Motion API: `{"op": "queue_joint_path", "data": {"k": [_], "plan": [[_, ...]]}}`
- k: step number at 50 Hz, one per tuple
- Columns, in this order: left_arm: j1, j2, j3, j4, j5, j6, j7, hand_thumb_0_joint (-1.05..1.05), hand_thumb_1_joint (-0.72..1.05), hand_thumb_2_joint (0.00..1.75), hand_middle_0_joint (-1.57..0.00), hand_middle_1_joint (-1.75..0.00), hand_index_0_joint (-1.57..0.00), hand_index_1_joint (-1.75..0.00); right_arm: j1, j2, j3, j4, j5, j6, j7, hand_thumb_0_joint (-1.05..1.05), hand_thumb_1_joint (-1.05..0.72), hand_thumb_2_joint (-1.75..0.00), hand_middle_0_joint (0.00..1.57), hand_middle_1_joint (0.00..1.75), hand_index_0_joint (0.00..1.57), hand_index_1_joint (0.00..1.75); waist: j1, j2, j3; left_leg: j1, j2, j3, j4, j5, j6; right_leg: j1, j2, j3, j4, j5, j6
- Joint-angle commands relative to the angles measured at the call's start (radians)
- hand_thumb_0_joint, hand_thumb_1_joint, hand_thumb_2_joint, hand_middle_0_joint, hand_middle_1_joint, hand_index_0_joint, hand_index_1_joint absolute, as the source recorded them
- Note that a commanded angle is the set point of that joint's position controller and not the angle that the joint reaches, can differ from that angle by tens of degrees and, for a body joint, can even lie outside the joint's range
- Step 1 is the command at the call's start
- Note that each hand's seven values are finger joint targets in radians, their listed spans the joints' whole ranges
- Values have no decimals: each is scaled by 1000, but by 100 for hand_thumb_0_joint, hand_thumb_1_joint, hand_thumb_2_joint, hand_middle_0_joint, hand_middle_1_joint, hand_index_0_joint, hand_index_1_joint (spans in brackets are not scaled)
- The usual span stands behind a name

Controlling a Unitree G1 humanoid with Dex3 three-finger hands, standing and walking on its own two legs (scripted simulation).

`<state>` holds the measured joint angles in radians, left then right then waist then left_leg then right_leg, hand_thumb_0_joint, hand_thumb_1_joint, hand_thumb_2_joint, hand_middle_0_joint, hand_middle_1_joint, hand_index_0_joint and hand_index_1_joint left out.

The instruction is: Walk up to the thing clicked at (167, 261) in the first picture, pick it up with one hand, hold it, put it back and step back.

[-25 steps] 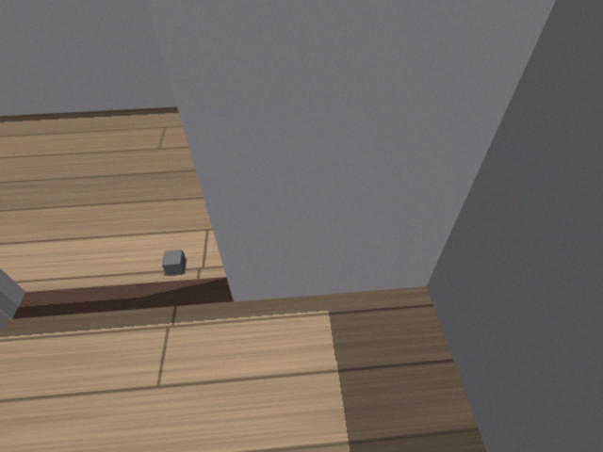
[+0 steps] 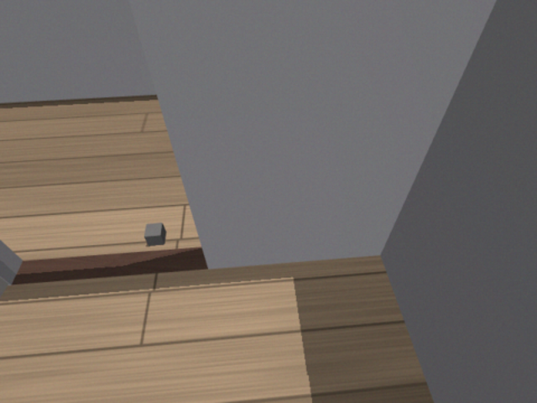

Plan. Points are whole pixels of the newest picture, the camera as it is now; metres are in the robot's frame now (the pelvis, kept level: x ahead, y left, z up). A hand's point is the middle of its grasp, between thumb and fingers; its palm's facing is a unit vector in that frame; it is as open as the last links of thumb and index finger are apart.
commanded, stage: stand
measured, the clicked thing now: (155, 234) +0.94 +0.55 -0.75
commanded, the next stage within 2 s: walk up in 0.62 s
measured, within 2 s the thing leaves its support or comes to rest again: neither
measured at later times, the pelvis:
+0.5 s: pelvis +0.00 +0.00 +0.00, yaw +0 degrees
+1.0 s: pelvis -0.02 -0.06 -0.01, yaw +21 degrees
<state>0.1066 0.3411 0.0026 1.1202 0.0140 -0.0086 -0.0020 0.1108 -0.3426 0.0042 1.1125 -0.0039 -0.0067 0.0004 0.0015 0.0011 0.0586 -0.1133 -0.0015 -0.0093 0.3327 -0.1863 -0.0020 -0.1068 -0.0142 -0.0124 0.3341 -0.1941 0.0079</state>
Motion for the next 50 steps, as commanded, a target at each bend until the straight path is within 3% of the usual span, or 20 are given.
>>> {"op": "queue_joint_path", "data": {"k": [1, 30, 31, 32, 33, 34, 35, 36, 37, 39, 40, 41, 42, 43, 44, 45, 46, 47, 48, 50], "plan": [[-30, 211, 37, -57, -4, -24, 10, 0, 90, 90, -20, -30, -20, -30, -46, -212, -37, -56, -4, -28, -12, 0, -90, -90, 20, 30, 20, 30, 4, -1, -94, 24, 126, -96, -43, 167, 29, 18, -120, 90, -48, 154, -35], [-26, 214, 38, -60, -4, -24, 13, 0, 90, 90, -20, -30, -20, -30, -38, -215, -37, -60, -4, -27, -13, 0, -90, -90, 20, 30, 20, 30, 1, 3, -86, 29, 129, -93, -48, 191, 27, 32, -121, 85, -57, 184, -32], [-130, 298, 108, -154, -5, -2, 1, 0, 90, 90, -20, -30, -20, -30, 46, -283, -82, -126, 4, -14, -9, 0, -90, -90, 20, 30, 20, 30, -2, -43, 0, -181, 103, -218, 13, 399, 67, 86, -60, -37, 116, 91, -29], [-135, 279, 110, -181, -3, 13, 1, 0, 90, 90, -20, -30, -20, -30, 77, -292, -91, -134, 5, -12, -13, 0, -90, -90, 20, 30, 20, 30, -9, 2, 7, -195, 131, -269, 2, 418, 81, 51, -44, -18, 158, -20, -42], [-100, 256, 110, -201, -7, 20, -1, 0, 90, 90, -20, -30, -20, -30, 74, -321, -109, -155, -1, -13, -16, 0, -90, -90, 20, 30, 20, 30, -1, 80, -28, -108, 167, -333, -5, 445, 130, -45, -22, -24, 215, -76, -35], [-89, 229, 107, -223, -7, 24, -4, 0, 90, 90, -20, -30, -20, -30, 102, -347, -131, -183, -9, -12, -18, 0, -90, -90, 20, 30, 20, 30, -12, 148, -68, -50, 213, -453, -21, 451, 184, -112, 21, -19, 280, -175, -27], [-86, 213, 109, -246, -2, 30, -9, 0, 90, 90, -20, -30, -20, -30, 110, -356, -147, -208, -19, -11, -22, 0, -90, -90, 20, 30, 20, 30, -16, 198, -95, -32, 255, -562, -50, 414, 228, -162, 46, 24, 392, -310, -25], [-61, 210, 111, -273, 0, 32, -15, 0, 90, 90, -20, -30, -20, -30, 89, -362, -160, -236, -26, -14, -32, 0, -90, -90, 20, 30, 20, 30, 3, 214, -114, 5, 281, -602, -52, 354, 244, -215, 17, 116, 471, -344, -40], [-43, 218, 113, -285, 2, 30, -19, 0, 90, 90, -20, -30, -20, -30, 70, -354, -165, -262, -31, -16, -42, 0, -90, -90, 20, 30, 20, 30, 19, 183, -136, 23, 265, -567, -2, 357, 240, -236, -12, 154, 493, -345, -54], [-38, 208, 114, -314, -2, 21, -19, 0, 90, 90, -20, -30, -20, -30, 66, -303, -155, -297, -36, -15, -44, 0, -90, -90, 20, 30, 20, 30, 36, 116, -150, 11, 177, -454, 94, 355, 181, -216, -23, 141, 332, -291, -50], [-30, 203, 118, -321, 3, 15, -18, 0, 90, 90, -20, -30, -20, -30, 74, -283, -149, -312, -30, -9, -36, 0, -90, -90, 20, 30, 20, 30, 47, 74, -158, -58, 115, -401, 149, 336, 145, -113, -2, 103, 172, -240, -52], [32, 208, 129, -313, 8, 10, -13, 0, 90, 90, -20, -30, -20, -30, 55, -253, -140, -333, -26, 0, -23, 0, -90, -90, 20, 30, 20, 30, 82, 27, -156, -207, 52, -340, 231, 264, 98, 63, -17, 111, 18, -143, -50], [59, 280, 148, -316, 25, 8, -5, 0, 90, 90, -20, -30, -20, -30, 53, -198, -121, -365, -21, 7, -14, 0, -90, -90, 20, 30, 20, 30, 95, -155, -137, -425, -59, -236, 377, 5, 39, 211, -149, 235, -43, -62, -100], [-14, 337, 154, -361, 33, 8, -2, 0, 90, 90, -20, -30, -20, -30, 122, -180, -116, -372, -24, 14, -15, 0, -90, -90, 20, 30, 20, 30, 48, -291, -132, -519, -106, -114, 546, -298, -9, 173, -365, 384, -81, 17, -207], [-96, 358, 162, -408, 33, 11, -11, 0, 90, 90, -20, -30, -20, -30, 122, -252, -137, -393, -40, 24, -23, 0, -90, -90, 20, 30, 20, 30, 36, -271, -115, -483, -13, -73, 718, -354, -24, 6, -527, 465, -100, 16, -334], [-112, 322, 157, -434, 29, 7, -16, 0, 90, 90, -20, -30, -20, -30, 110, -291, -150, -395, -40, 32, -16, 0, -90, -90, 20, 30, 20, 30, 24, -192, -41, -431, 11, -98, 798, -313, -32, -94, -505, 455, -90, 82, -355], [-144, 270, 141, -451, 22, 5, -17, 0, 90, 90, -20, -30, -20, -30, 125, -300, -157, -391, -44, 39, -3, 0, -90, -90, 20, 30, 20, 30, -1, -110, 9, -422, 31, -109, 842, -238, -46, -121, -417, 335, -70, 133, -311], [-146, 248, 132, -443, 20, 2, -12, 0, 90, 90, -20, -30, -20, -30, 167, -269, -150, -372, -40, 38, 10, 0, -90, -90, 20, 30, 20, 30, -14, -114, 2, -434, 21, -101, 832, -180, -38, -82, -318, 199, -39, 127, -251], [-83, 249, 120, -408, 25, 0, -7, 0, 90, 90, -20, -30, -20, -30, 197, -242, -142, -374, -51, 31, 25, 0, -90, -90, 20, 30, 20, 30, -36, -118, -29, -470, 22, -75, 780, -168, -17, 6, -263, 111, 48, 250, -198], [37, 264, 123, -407, 26, -6, -12, 0, 90, 90, -20, -30, -20, -30, 160, -226, -133, -403, -44, 26, 41, 0, -90, -90, 20, 30, 20, 30, 28, -149, -46, -475, 17, -25, 657, -184, -9, 97, -240, 53, 97, 345, -185]]}}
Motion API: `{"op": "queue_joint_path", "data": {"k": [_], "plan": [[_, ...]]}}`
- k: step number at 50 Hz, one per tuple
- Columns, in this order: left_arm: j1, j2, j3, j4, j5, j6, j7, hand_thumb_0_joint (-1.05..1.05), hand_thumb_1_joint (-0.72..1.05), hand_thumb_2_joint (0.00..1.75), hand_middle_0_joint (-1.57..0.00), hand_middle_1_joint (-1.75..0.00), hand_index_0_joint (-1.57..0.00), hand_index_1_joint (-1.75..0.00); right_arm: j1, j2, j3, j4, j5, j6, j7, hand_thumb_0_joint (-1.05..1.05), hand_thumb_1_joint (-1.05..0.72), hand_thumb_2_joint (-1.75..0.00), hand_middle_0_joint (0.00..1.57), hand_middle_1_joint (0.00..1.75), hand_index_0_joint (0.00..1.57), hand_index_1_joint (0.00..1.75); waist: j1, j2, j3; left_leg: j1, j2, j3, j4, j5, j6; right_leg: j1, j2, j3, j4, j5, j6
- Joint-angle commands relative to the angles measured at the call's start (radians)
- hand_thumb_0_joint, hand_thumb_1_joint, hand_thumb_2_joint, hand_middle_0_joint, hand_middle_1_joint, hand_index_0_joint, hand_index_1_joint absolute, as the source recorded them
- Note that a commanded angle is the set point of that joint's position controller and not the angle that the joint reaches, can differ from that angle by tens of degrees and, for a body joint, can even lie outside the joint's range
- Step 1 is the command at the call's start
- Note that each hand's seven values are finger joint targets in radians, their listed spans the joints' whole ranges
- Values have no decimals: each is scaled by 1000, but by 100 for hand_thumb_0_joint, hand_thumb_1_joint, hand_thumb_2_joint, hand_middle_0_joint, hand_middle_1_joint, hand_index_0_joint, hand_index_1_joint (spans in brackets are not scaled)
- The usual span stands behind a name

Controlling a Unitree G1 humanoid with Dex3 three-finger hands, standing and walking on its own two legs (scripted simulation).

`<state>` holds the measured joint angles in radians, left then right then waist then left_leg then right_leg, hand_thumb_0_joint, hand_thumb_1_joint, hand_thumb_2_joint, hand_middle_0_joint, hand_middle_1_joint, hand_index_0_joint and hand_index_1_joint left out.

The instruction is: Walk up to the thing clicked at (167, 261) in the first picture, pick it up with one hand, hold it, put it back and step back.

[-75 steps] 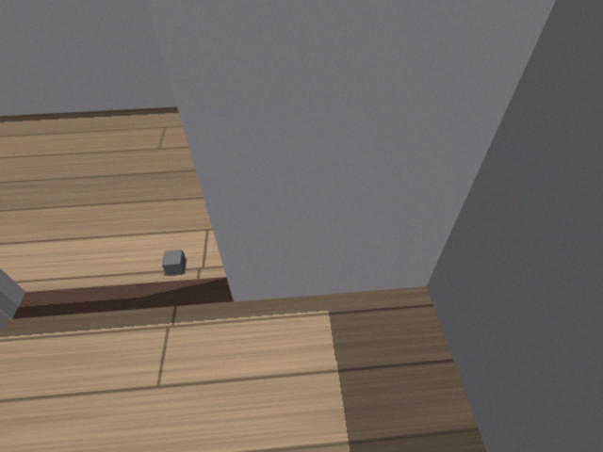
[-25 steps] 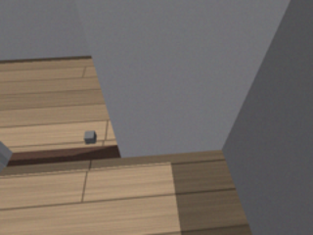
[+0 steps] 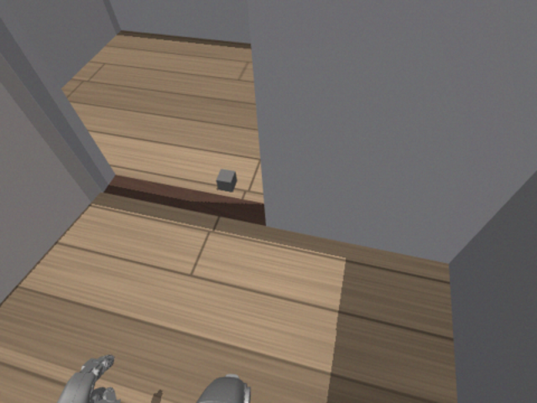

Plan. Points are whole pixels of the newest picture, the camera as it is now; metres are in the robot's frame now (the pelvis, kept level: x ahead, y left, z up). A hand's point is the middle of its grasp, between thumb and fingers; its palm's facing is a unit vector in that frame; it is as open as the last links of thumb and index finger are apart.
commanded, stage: walk up
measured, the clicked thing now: (226, 180) +1.11 +0.23 -0.74
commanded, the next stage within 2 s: stand in 1.84 s
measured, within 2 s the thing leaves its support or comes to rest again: neither
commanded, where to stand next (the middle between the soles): +0.06 +0.03 m, yaw +42 degrees
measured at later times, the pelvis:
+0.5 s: pelvis +0.02 -0.03 -0.03, yaw +21 degrees
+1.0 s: pelvis +0.01 -0.01 -0.03, yaw +37 degrees
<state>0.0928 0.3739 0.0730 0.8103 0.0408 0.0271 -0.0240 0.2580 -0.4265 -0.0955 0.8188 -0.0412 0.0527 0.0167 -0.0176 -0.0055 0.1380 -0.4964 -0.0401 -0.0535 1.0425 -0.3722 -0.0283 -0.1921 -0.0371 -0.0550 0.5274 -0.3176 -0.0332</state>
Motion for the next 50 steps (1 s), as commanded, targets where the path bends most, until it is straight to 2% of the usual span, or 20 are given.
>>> {"op": "queue_joint_path", "data": {"k": [1, 8, 9, 11, 12, 15, 19, 22, 23, 24, 25, 26, 28, 31, 36, 39, 41, 42, 45, 50], "plan": [[82, 239, 54, -104, -1, -41, 8, 0, 90, 90, -20, -30, -20, -30, -17, -143, -31, -121, -4, -33, 29, 0, -90, -90, 20, 30, 20, 30, 72, -147, -130, -92, 50, 40, -98, -7, 17, 210, -217, 90, -90, 472, -145], [65, 297, 66, -166, -18, -21, -10, 0, 90, 90, -20, -30, -20, -30, 106, -146, -43, -116, 18, -62, 3, 0, -90, -90, 20, 30, 20, 30, -1, -139, -165, 318, -14, 169, -503, 153, 53, -29, -245, -20, 134, 395, -100], [99, 251, 52, -173, -26, -21, -8, 0, 90, 90, -20, -30, -20, -30, 173, -190, -63, -107, 10, -74, -7, 0, -90, -90, 20, 30, 20, 30, -36, -20, -215, 484, 2, 71, -587, 174, 101, -134, -187, -76, 364, 347, -40], [128, 199, 34, -202, -32, -8, -2, 0, 90, 90, -20, -30, -20, -30, 124, -359, -93, -174, 4, -87, -28, 0, -90, -90, 20, 30, 20, 30, -12, 235, -227, 475, 412, -615, -677, 322, 355, -420, -4, 28, 646, -338, 43], [96, 258, 41, -194, -29, -11, 4, 0, 90, 90, -20, -30, -20, -30, 98, -355, -97, -175, 27, -86, -32, 0, -90, -90, 20, 30, 20, 30, -18, 169, -195, 364, 408, -594, -704, 245, 380, -357, -53, 111, 670, -330, 34], [166, 251, 49, -132, -32, -22, -3, 0, 90, 90, -20, -30, -20, -30, -9, -248, -53, -207, 20, -79, -45, 0, -90, -90, 20, 30, 20, 30, 23, 177, -141, 263, 231, -290, -599, 210, 258, -305, -65, 88, 495, -217, 19], [207, 220, 55, -130, -31, -37, 9, 0, 90, 90, -20, -30, -20, -30, 12, -243, -51, -228, 2, -61, -31, 0, -90, -90, 20, 30, 20, 30, 17, 220, -151, 119, 189, -283, -535, 434, 249, -142, 11, 12, 337, -207, 18], [328, 222, 63, -98, -26, -58, 31, 0, 90, 90, -20, -30, -20, -30, -72, -217, -46, -271, 12, -41, -24, 0, -90, -90, 20, 30, 20, 30, 100, 152, -210, 52, 106, -251, -359, 399, 181, 30, 40, -4, 39, 11, -6], [354, 299, 84, -98, -7, -68, 41, 0, 90, 90, -20, -30, -20, -30, -89, -144, -27, -289, 21, -35, -26, 0, -90, -90, 20, 30, 20, 30, 133, -63, -167, -86, -3, -176, -173, 205, 113, 61, -108, 210, -126, -76, -39], [269, 428, 109, -134, 11, -74, 44, 0, 90, 90, -20, -30, -20, -30, -50, -113, -23, -296, 17, -30, -28, 0, -90, -90, 20, 30, 20, 30, 89, -285, -125, -236, -111, -78, 25, -208, 48, 19, -434, 632, -292, -147, -153], [157, 458, 106, -158, 8, -72, 43, 0, 90, 90, -20, -30, -20, -30, -19, -189, -44, -265, 5, -22, -40, 0, -90, -90, 20, 30, 20, 30, 43, -264, -107, -195, -15, -125, 214, -270, 36, -75, -565, 788, -332, -96, -292], [124, 386, 94, -169, -7, -77, 45, 0, 90, 90, -20, -30, -20, -30, -9, -240, -58, -235, 10, -21, -33, 0, -90, -90, 20, 30, 20, 30, 22, -102, -52, -173, 13, -149, 263, -204, 23, -108, -508, 616, -282, -4, -297], [143, 312, 75, -131, -7, -87, 50, 0, 90, 90, -20, -30, -20, -30, 15, -208, -59, -195, 22, -27, -7, 0, -90, -90, 20, 30, 20, 30, 20, -70, -40, -135, 31, -94, 202, -66, 22, -89, -310, 284, -171, 51, -182], [205, 326, 82, -119, 5, -90, 42, 0, 90, 90, -20, -30, -20, -30, 3, -184, -47, -175, 22, -30, 23, 0, -90, -90, 20, 30, 20, 30, 63, -179, -77, -111, 41, -8, 13, -50, 12, 29, -261, 142, -120, 123, -160], [192, 347, 83, -149, -4, -78, 30, 0, 90, 90, -20, -30, -20, -30, -22, -155, -35, -158, 32, -52, 17, 0, -90, -90, 20, 30, 20, 30, 68, -247, -148, 82, 29, 79, -288, -57, 23, 20, -292, 64, 5, 331, -164], [220, 273, 50, -142, -21, -51, 24, 0, 90, 90, -20, -30, -20, -30, 85, -186, -52, -87, 24, -79, -4, 0, -90, -90, 20, 30, 20, 30, 16, -50, -218, 374, -20, 79, -549, 119, 62, -129, -221, -56, 302, 163, -67], [235, 202, 25, -170, -34, -38, 28, 0, 90, 90, -20, -30, -20, -30, 73, -369, -79, -134, 12, -90, -21, 0, -90, -90, 20, 30, 20, 30, 12, 263, -210, 383, 381, -611, -678, 99, 284, -441, -37, -13, 522, -347, 26], [151, 285, 42, -150, -31, -37, 42, 0, 90, 90, -20, -30, -20, -30, 58, -376, -82, -117, 25, -87, -26, 0, -90, -90, 20, 30, 20, 30, -22, 188, -152, 227, 395, -630, -699, 52, 353, -362, -82, 93, 561, -367, 19], [237, 262, 44, -82, -43, -40, 36, 0, 90, 90, -20, -30, -20, -30, -31, -256, -31, -117, 26, -89, -43, 0, -90, -90, 20, 30, 20, 30, 42, 167, -113, 193, 237, -334, -559, 256, 251, -318, -89, 85, 480, -210, 7], [263, 236, 49, -28, -27, -49, 29, 0, 90, 90, -20, -30, -20, -30, -66, -248, -19, -118, 25, -78, -35, 0, -90, -90, 20, 30, 20, 30, 55, 178, -142, 40, 187, -289, -494, 195, 227, -62, -3, 5, 219, -136, -1]]}}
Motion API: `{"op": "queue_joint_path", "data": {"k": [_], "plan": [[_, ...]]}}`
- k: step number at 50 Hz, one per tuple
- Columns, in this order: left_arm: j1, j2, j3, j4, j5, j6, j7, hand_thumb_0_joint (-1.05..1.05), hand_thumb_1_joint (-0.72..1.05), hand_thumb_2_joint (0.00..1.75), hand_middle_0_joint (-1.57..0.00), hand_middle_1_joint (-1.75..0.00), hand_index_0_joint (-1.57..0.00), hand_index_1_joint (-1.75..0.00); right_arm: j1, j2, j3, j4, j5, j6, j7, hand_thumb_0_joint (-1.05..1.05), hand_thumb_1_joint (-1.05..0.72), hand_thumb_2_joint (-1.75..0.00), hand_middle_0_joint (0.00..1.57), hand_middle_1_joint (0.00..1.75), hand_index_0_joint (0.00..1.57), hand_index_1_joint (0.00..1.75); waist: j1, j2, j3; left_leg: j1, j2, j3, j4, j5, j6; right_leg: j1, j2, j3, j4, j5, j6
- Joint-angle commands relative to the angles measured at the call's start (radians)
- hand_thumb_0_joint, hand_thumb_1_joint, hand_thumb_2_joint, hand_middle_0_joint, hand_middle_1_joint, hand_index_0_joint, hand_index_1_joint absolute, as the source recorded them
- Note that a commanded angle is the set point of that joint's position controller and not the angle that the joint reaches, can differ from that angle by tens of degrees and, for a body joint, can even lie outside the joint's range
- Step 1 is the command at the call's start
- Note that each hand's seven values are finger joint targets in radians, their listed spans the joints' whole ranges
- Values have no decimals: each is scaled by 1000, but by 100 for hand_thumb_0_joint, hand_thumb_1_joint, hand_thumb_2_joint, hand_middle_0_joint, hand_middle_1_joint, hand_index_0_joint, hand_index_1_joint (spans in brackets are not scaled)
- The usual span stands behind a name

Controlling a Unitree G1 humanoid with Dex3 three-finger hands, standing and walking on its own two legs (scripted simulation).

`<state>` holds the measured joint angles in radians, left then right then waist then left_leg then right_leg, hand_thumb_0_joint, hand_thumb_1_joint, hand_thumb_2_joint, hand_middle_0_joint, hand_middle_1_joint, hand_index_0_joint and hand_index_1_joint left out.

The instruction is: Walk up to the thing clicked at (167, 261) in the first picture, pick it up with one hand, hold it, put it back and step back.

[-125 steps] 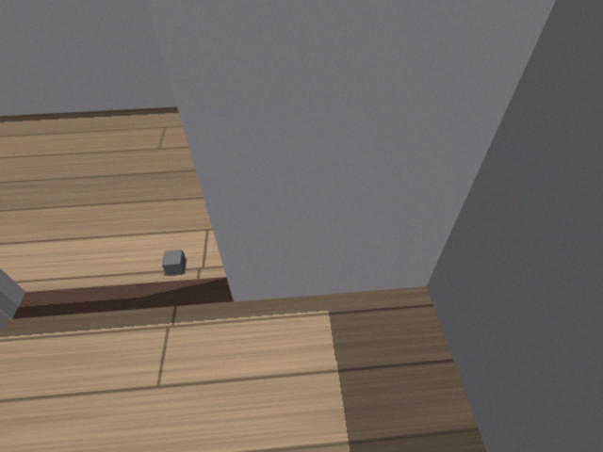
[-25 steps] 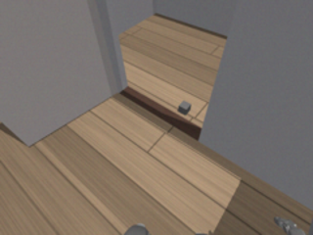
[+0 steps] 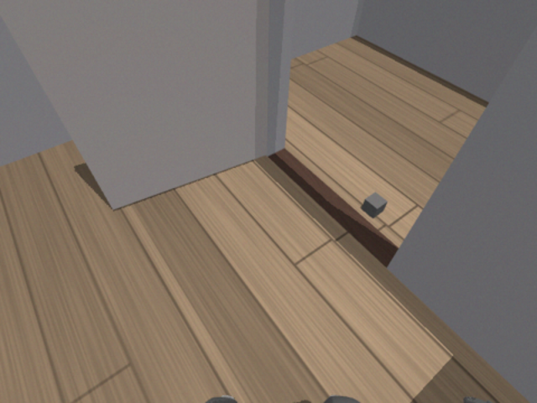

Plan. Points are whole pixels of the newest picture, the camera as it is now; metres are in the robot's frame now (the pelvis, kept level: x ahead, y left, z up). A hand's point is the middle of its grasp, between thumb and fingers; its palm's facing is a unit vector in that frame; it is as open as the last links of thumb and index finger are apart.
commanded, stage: walk up
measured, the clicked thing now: (374, 205) +1.03 -0.47 -0.71
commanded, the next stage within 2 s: stand in 0.84 s
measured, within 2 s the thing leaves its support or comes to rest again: neither
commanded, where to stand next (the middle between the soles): +0.06 +0.00 m, yaw +5 degrees
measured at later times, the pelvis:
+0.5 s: pelvis +0.00 +0.00 +0.01, yaw +6 degrees
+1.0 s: pelvis +0.01 -0.01 +0.04, yaw +7 degrees
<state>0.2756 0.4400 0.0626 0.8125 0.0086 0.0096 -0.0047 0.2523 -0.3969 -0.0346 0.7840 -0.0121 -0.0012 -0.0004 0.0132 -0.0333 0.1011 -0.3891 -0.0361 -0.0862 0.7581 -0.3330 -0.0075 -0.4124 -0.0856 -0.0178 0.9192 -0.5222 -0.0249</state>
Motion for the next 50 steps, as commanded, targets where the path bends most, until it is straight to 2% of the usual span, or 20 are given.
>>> {"op": "queue_joint_path", "data": {"k": [1, 2, 3, 4, 5, 7, 11, 12, 13, 14, 15, 17, 19, 20, 22, 26, 34, 41, 46, 50], "plan": [[106, 155, 58, -14, 6, -39, 13, 0, 90, 90, -20, -30, -20, -30, -86, -258, -70, -82, 2, -18, -18, 0, -90, -90, 20, 30, 20, 30, 52, 182, -115, -85, 162, -218, -146, 168, 181, 227, 62, -45, -319, 151, -17], [108, 188, 63, -12, 22, -50, 19, 0, 90, 90, -20, -30, -20, -30, -77, -198, -52, -85, 16, -14, -18, 0, -90, -90, 20, 30, 20, 30, 63, 74, -118, -110, 102, -177, -24, 161, 123, 253, -4, 80, -435, 141, -47], [67, 283, 80, -34, 34, -58, 20, 0, 90, 90, -20, -30, -20, -30, -84, -150, -43, -95, 23, -12, -20, 0, -90, -90, 20, 30, 20, 30, 59, -119, -89, -200, -53, -75, 137, -3, 56, 216, -204, 394, -573, 75, -128], [-38, 341, 90, -54, 31, -53, 13, 0, 90, 90, -20, -30, -20, -30, -41, -205, -67, -66, 15, -9, -34, 0, -90, -90, 20, 30, 20, 30, 22, -185, -63, -136, -22, -11, 276, -300, 33, 76, -381, 550, -628, 30, -261], [-69, 307, 84, -65, 28, -54, 11, 0, 90, 90, -20, -30, -20, -30, -27, -241, -79, -40, 12, -10, -34, 0, -90, -90, 20, 30, 20, 30, 3, -121, -17, -124, 7, -36, 313, -300, 31, 45, -387, 537, -634, 63, -282], [-69, 248, 65, -48, 31, -59, 13, 0, 90, 90, -20, -30, -20, -30, -27, -219, -75, -15, 16, -20, -19, 0, -90, -90, 20, 30, 20, 30, 3, -61, 9, -110, 30, 12, 211, -213, 36, 81, -259, 296, -532, 218, -206], [-67, 207, 41, -18, 16, -40, 0, 0, 90, 90, -20, -30, -20, -30, 56, -160, -68, 44, 5, -43, -3, 0, -90, -90, 20, 30, 20, 30, -21, -130, -98, 170, -28, 106, -199, 9, 39, 69, -128, 75, -330, 379, -116], [-49, 169, 29, -17, 13, -36, -1, 0, 90, 90, -20, -30, -20, -30, 47, -172, -71, 46, -5, -49, -8, 0, -90, -90, 20, 30, 20, 30, -23, -85, -126, 238, 8, 19, -271, 28, 59, 34, -119, 60, -248, 362, -87], [-45, 109, 10, -29, 2, -33, -1, 0, 90, 90, -20, -30, -20, -30, 34, -220, -78, 34, -18, -60, -17, 0, -90, -90, 20, 30, 20, 30, -17, 76, -165, 287, 171, -256, -356, 77, 114, -40, -62, 22, -103, 271, -23], [-30, 110, 12, -10, -13, -22, 4, 0, 90, 90, -20, -30, -20, -30, -31, -294, -83, 15, -12, -62, -19, 0, -90, -90, 20, 30, 20, 30, 6, 164, -134, 191, 323, -462, -372, 33, 232, -66, 23, 6, -104, -49, 7], [-70, 172, 28, 8, -5, -20, 11, 0, 90, 90, -20, -30, -20, -30, -42, -307, -90, 25, -6, -59, -18, 0, -90, -90, 20, 30, 20, 30, -20, 123, -99, 64, 332, -469, -381, 3, 278, 18, 1, 58, -44, -113, 3], [-39, 137, 18, 27, -13, -23, 11, 0, 90, 90, -20, -30, -20, -30, -107, -250, -61, 31, -4, -60, -23, 0, -90, -90, 20, 30, 20, 30, 14, 132, -95, 116, 265, -319, -320, 174, 229, 8, 0, 54, -104, -34, -8], [27, 134, 16, 75, -13, -40, 13, 0, 90, 90, -20, -30, -20, -30, -148, -239, -49, 44, 9, -54, -19, 0, -90, -90, 20, 30, 20, 30, 48, 173, -113, 36, 196, -176, -247, 244, 149, 182, 15, 9, -347, 204, -17], [19, 142, 19, 91, -4, -48, 14, 0, 90, 90, -20, -30, -20, -30, -147, -206, -37, 56, 14, -47, -15, 0, -90, -90, 20, 30, 20, 30, 46, 134, -129, 17, 165, -142, -207, 259, 109, 253, 4, 44, -414, 291, -22], [-102, 214, 22, 68, 8, -52, 10, 0, 90, 90, -20, -30, -20, -30, -95, -182, -32, 86, 18, -37, -13, 0, -90, -90, 20, 30, 20, 30, -20, -2, -95, 69, 56, -56, -186, 39, 50, 142, -114, 203, -483, 229, -88], [-142, 162, -5, 99, -3, -47, 4, 0, 90, 90, -20, -30, -20, -30, -149, -201, -27, 136, 9, -43, -3, 0, -90, -90, 20, 30, 20, 30, -5, 34, -82, 115, 114, -129, -301, 25, 77, 137, -37, 86, -474, 197, -36], [-180, 159, -8, 168, -10, -54, 7, 0, 90, 90, -20, -30, -20, -30, -170, -184, -7, 212, 16, -47, -6, 0, -90, -90, 20, 30, 20, 30, -1, 25, -165, 195, 112, -76, -307, 338, 53, 285, -64, 62, -522, 432, -23], [-228, 142, -15, 216, -9, -45, 5, 0, 90, 90, -20, -30, -20, -30, -213, -180, -4, 256, 12, -39, -7, 0, -90, -90, 20, 30, 20, 30, 0, 50, -134, 189, 127, -91, -391, 280, 46, 312, -56, 44, -584, 361, -7], [-237, 139, -22, 253, -6, -46, 10, 0, 90, 90, -20, -30, -20, -30, -233, -173, -5, 279, 10, -40, -7, 0, -90, -90, 20, 30, 20, 30, -1, 63, -148, 232, 149, -78, -423, 407, 26, 359, -46, 56, -598, 439, 15], [-248, 131, -24, 270, -5, -44, 9, 0, 90, 90, -20, -30, -20, -30, -246, -174, -6, 287, 11, -36, -7, 0, -90, -90, 20, 30, 20, 30, -5, 62, -134, 223, 149, -71, -455, 325, 23, 358, -44, 55, -619, 400, 19]]}}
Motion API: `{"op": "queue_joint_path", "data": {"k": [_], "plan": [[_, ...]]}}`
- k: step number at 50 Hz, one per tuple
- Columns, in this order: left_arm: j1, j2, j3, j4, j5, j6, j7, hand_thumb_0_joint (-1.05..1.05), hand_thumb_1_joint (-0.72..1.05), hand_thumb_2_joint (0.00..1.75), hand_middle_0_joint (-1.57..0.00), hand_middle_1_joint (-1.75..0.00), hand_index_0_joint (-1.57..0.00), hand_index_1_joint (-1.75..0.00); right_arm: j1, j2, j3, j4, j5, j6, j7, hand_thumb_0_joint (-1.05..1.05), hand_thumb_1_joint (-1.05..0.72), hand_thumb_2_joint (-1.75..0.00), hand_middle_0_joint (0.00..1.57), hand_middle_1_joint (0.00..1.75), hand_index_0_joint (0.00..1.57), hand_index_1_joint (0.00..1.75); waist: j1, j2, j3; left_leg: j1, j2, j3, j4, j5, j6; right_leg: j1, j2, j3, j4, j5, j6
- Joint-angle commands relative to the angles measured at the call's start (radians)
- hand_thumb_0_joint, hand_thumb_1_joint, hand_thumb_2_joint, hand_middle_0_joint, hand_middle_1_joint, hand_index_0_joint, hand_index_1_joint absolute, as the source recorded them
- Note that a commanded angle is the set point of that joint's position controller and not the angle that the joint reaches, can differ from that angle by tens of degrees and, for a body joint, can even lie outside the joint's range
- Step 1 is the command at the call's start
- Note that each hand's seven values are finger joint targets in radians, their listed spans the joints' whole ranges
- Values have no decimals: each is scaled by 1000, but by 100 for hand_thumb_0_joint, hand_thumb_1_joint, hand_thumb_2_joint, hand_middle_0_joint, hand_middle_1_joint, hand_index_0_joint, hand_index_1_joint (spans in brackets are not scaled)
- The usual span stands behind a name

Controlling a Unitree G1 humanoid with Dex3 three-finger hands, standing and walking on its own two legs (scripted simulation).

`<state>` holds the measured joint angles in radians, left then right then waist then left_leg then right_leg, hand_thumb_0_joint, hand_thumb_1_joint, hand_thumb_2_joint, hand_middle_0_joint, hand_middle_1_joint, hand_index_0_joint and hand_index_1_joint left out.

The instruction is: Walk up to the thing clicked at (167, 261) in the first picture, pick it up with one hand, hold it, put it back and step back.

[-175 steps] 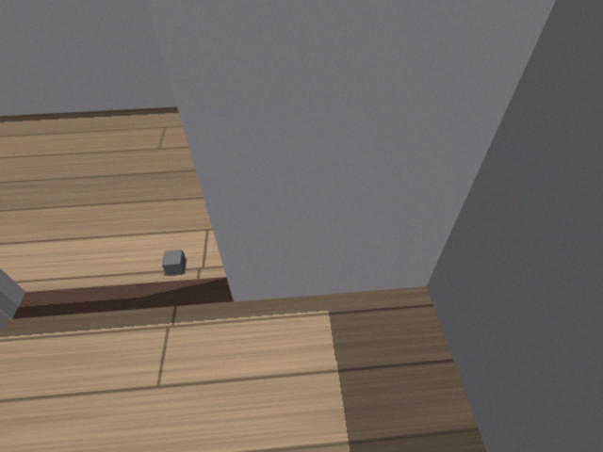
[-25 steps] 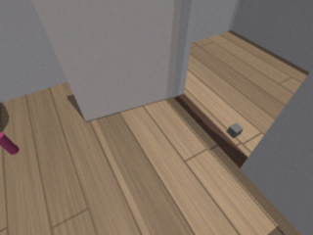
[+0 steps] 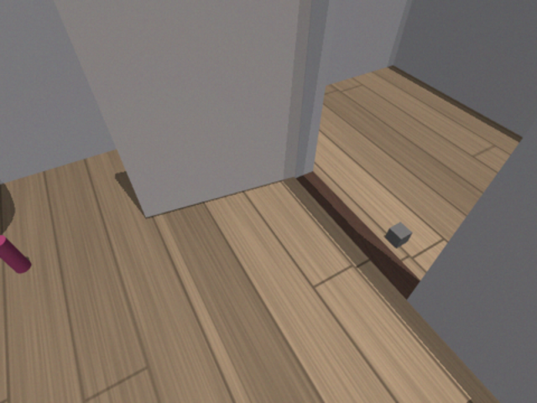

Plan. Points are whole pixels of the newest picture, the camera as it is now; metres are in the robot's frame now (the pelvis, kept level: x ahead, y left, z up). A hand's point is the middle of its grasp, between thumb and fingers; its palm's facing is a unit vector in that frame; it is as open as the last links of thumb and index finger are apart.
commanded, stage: stand
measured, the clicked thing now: (398, 235) +0.96 -0.58 -0.74
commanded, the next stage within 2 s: none
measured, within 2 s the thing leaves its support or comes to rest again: neither
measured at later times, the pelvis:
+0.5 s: pelvis +0.00 -0.01 +0.00, yaw +0 degrees
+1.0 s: pelvis +0.01 -0.02 +0.00, yaw -1 degrees
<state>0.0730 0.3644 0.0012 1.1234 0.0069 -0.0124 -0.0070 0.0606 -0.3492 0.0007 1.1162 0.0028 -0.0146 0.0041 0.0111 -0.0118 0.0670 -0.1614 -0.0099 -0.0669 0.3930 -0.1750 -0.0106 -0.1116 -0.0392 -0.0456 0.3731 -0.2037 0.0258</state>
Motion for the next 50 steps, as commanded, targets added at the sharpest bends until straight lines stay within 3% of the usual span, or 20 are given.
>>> {"op": "queue_joint_path", "data": {"k": [1, 2, 4, 5, 7, 13, 15, 17, 18, 26, 28, 31, 36, 50], "plan": [[-40, 208, 35, -35, -1, -22, 11, 0, 90, 90, -20, -30, -20, -30, -65, -217, -41, -41, -4, -20, -10, 0, -90, -90, 20, 30, 20, 30, 1, 33, -87, 1, 117, -89, -93, 131, 25, 38, -95, 90, -89, 58, -35], [-44, 213, 36, -36, 1, -23, 10, 0, 90, 90, -20, -30, -20, -30, -52, -219, -42, -39, -4, -20, -10, 0, -90, -90, 20, 30, 20, 30, -7, 33, -106, 12, 121, -85, -99, 144, 26, 47, -94, 88, -86, 70, -36], [-36, 205, 34, -28, -1, -22, 9, 0, 90, 90, -20, -30, -20, -30, -65, -222, -43, -33, -6, -19, -8, 0, -90, -90, 20, 30, 20, 30, -1, 38, -70, -14, 115, -91, -122, 32, 21, 21, -91, 90, -100, 8, -37], [-40, 208, 34, -28, 2, -21, 8, 0, 90, 90, -20, -30, -20, -30, -67, -222, -44, -34, -6, -19, -8, 0, -90, -90, 20, 30, 20, 30, -4, 43, -80, 7, 118, -88, -122, 36, 22, 12, -95, 96, -99, 19, -41], [-37, 210, 35, -24, 4, -21, 9, 0, 90, 90, -20, -30, -20, -30, -57, -222, -44, -25, -7, -16, -6, 0, -90, -90, 20, 30, 20, 30, -5, 40, -56, -42, 116, -99, -147, -55, 22, 14, -87, 90, -101, -29, -36], [-40, 215, 35, -30, 1, -26, 10, 0, 90, 90, -20, -30, -20, -30, -43, -213, -44, -21, -9, -16, -4, 0, -90, -90, 20, 30, 20, 30, -12, 9, -94, 3, 114, -83, -111, 74, 22, 11, -101, 102, -114, 8, -40], [-27, 207, 35, -26, 0, -22, 10, 0, 90, 90, -20, -30, -20, -30, -46, -219, -45, -16, -10, -15, -5, 0, -90, -90, 20, 30, 20, 30, -5, 27, -71, -11, 112, -86, -121, 11, 21, -3, -95, 100, -115, -28, -40], [-26, 218, 37, -29, 1, -23, 10, 0, 90, 90, -20, -30, -20, -30, -27, -212, -42, -16, -8, -17, -5, 0, -90, -90, 20, 30, 20, 30, -12, 12, -98, 3, 118, -86, -118, 83, 21, 16, -98, 98, -103, 28, -42], [-26, 212, 36, -29, -2, -23, 11, 0, 90, 90, -20, -30, -20, -30, -31, -215, -42, -14, -8, -14, -4, 0, -90, -90, 20, 30, 20, 30, -6, 14, -77, -17, 112, -85, -121, 59, 20, 15, -96, 98, -110, 1, -41], [-13, 214, 40, -29, -1, -21, 11, 0, 90, 90, -20, -30, -20, -30, -20, -211, -35, -15, -8, -16, -8, 0, -90, -90, 20, 30, 20, 30, -6, 11, -109, 17, 121, -76, -100, 167, 21, 37, -100, 96, -95, 99, -39], [-15, 212, 41, -27, -1, -17, 11, 0, 90, 90, -20, -30, -20, -30, -20, -209, -33, -13, -7, -14, -8, 0, -90, -90, 20, 30, 20, 30, -5, 8, -76, 17, 116, -77, -112, 90, 17, -1, -94, 99, -110, 24, -39], [-19, 213, 39, -33, -1, -18, 10, 0, 90, 90, -20, -30, -20, -30, -12, -210, -33, -14, -8, -11, -7, 0, -90, -90, 20, 30, 20, 30, -8, 6, -69, 12, 114, -74, -109, 66, 16, -15, -96, 106, -123, -10, -41], [-16, 212, 42, -42, 0, -20, 10, 0, 90, 90, -20, -30, -20, -30, -12, -213, -32, -22, -10, -16, -10, 0, -90, -90, 20, 30, 20, 30, -5, 20, -113, 32, 125, -65, -93, 182, 16, 33, -102, 105, -98, 121, -43], [-17, 208, 45, -45, 0, -15, 9, 0, 90, 90, -20, -30, -20, -30, -12, -216, -28, -30, -10, -16, -13, 0, -90, -90, 20, 30, 20, 30, -5, 23, -100, 33, 127, -63, -104, 160, 13, 28, -95, 97, -106, 93, -43]]}}
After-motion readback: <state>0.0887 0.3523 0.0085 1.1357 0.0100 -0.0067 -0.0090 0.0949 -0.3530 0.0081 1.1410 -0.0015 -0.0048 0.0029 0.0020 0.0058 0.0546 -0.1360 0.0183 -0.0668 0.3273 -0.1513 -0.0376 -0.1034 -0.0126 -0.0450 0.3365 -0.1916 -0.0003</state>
